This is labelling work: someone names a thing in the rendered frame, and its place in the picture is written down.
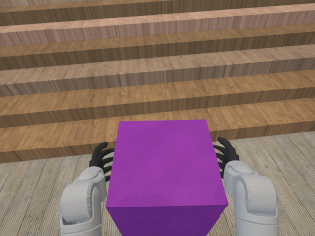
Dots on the robot right hand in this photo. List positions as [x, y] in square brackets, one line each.
[229, 154]

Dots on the left robot forearm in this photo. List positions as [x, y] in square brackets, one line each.
[80, 211]

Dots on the robot left hand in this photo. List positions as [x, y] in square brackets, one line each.
[98, 161]

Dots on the carton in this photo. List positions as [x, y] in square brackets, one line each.
[165, 179]

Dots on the right robot forearm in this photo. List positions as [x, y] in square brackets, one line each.
[255, 200]

